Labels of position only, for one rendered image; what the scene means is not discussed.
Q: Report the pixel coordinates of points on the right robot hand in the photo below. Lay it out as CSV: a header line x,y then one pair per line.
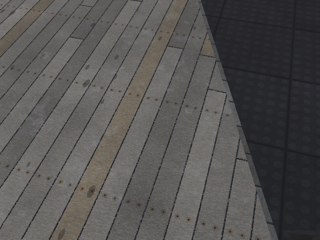
x,y
304,235

